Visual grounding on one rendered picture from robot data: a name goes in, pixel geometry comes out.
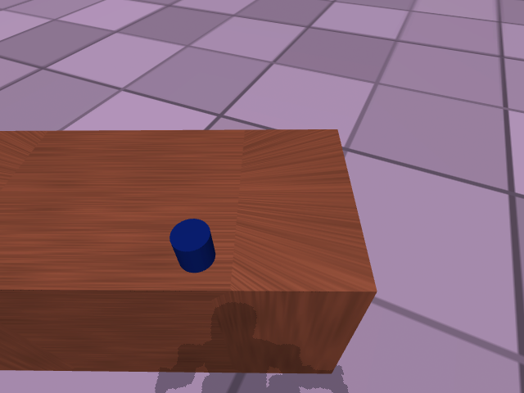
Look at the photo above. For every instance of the can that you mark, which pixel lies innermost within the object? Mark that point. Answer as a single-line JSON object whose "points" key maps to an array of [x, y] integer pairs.
{"points": [[193, 245]]}

